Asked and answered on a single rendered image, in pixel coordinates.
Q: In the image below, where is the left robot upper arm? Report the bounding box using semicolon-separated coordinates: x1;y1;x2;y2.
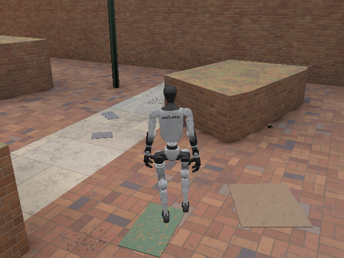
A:
148;109;160;139

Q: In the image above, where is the robot left foot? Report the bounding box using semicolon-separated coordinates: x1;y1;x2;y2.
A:
162;210;170;223

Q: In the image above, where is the left robot hand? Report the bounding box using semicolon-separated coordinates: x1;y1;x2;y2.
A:
144;155;154;168

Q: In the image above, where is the right robot hand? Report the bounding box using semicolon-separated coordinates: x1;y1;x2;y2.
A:
188;157;201;173

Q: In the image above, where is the right robot forearm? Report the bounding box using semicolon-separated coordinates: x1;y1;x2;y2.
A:
189;130;200;158

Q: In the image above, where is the left robot forearm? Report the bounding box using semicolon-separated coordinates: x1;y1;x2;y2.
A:
144;132;154;156

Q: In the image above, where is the right robot upper arm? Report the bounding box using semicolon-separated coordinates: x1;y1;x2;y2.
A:
182;108;195;138

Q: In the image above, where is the left robot shin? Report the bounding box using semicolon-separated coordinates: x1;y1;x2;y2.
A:
159;181;168;216

